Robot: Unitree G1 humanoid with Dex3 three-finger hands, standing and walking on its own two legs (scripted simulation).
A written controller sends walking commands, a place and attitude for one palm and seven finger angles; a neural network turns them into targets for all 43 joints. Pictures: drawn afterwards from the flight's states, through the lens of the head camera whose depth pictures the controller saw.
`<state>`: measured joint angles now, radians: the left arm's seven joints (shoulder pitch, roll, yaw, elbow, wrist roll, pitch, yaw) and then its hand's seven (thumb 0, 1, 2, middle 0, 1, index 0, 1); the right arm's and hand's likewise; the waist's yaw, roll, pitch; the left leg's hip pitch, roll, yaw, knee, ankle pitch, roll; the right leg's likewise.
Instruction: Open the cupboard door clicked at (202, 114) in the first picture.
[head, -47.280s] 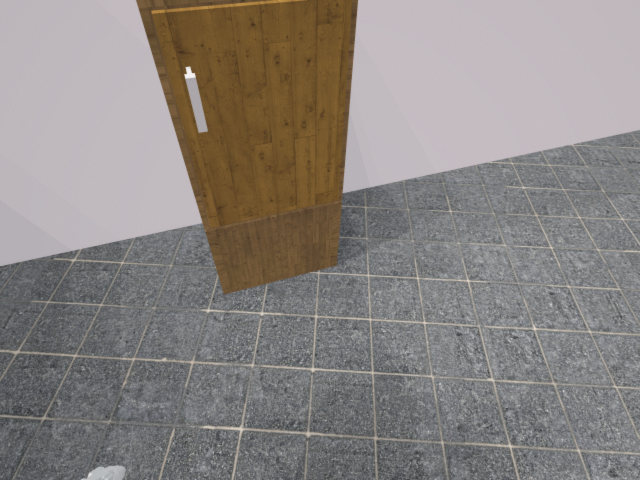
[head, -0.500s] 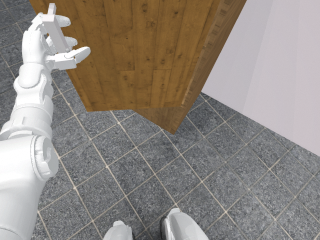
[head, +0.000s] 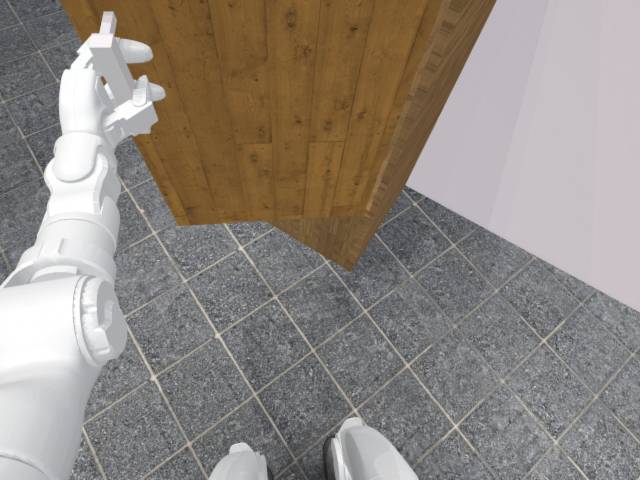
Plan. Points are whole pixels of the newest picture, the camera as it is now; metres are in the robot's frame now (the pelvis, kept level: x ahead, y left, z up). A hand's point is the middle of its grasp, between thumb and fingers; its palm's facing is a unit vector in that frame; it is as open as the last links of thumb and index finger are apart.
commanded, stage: pull the door open along its arc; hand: left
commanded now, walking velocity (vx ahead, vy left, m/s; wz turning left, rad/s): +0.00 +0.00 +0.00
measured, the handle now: (126, 77) +0.59 +0.16 +0.10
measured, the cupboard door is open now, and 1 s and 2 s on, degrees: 38 77 78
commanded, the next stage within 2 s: open thumb and fingers to let go in 1.00 s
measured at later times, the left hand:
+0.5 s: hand (174, 197) +0.42 +0.10 +0.10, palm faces +0.17 -0.98 +0.07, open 5.9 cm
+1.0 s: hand (263, 280) +0.32 +0.02 +0.10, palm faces +0.35 -0.94 -0.02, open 6.0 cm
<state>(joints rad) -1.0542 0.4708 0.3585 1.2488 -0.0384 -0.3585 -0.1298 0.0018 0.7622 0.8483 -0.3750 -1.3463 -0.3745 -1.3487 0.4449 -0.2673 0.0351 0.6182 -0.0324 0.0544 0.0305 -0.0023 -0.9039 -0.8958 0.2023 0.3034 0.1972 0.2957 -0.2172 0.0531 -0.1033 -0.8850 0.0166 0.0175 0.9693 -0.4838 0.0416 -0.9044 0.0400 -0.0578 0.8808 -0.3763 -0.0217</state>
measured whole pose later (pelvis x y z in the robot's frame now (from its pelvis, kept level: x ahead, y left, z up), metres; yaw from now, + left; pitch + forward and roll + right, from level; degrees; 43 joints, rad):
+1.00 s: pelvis +0.00 -0.04 +0.03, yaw +3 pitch +8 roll +1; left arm -0.03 -0.12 -0.20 0.22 0.06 -0.19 0.56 0.03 0.71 0.75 -0.35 -1.33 -0.36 -1.34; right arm 0.24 -0.19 -0.01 0.58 -0.06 0.04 0.03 0.01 -0.90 -0.90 0.20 0.30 0.20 0.30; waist -0.02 0.05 -0.11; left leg -0.50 0.00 -0.01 0.78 -0.42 -0.02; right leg -0.55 0.03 -0.08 0.79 -0.38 -0.08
